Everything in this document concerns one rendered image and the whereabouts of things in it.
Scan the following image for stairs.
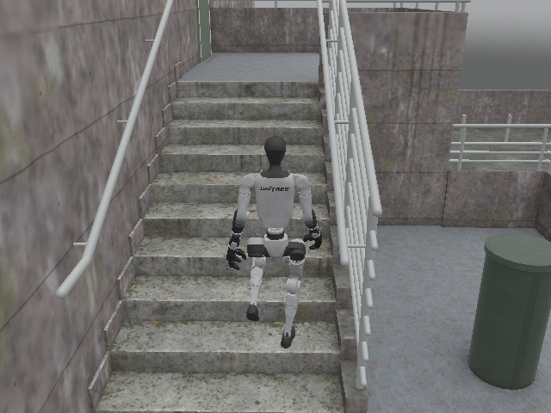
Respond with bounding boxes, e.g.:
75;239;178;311
95;82;344;413

